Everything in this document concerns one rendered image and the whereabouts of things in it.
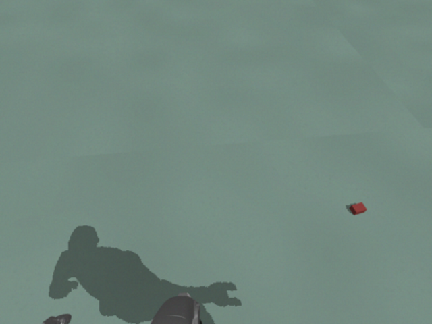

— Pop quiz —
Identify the small box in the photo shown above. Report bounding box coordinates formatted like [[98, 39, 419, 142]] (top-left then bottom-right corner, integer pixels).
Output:
[[349, 202, 367, 215]]

